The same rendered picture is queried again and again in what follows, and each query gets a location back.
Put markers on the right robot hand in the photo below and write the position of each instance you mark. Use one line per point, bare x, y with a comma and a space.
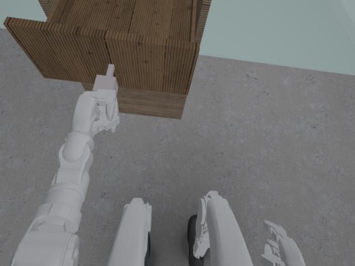
285, 253

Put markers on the right robot foot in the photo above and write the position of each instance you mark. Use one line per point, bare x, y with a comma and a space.
191, 234

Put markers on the left robot forearm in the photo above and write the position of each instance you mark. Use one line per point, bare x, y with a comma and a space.
60, 211

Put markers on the robot left upper arm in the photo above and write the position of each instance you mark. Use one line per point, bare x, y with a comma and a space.
42, 248

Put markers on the drawer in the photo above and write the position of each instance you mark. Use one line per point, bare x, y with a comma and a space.
150, 42

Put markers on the handle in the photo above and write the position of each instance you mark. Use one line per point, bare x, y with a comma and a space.
106, 82

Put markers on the left robot hand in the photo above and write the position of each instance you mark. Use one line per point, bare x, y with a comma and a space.
87, 110

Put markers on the robot right thigh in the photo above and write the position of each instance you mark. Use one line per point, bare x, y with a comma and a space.
227, 245

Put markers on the cabinet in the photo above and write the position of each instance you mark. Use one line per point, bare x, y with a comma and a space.
146, 102

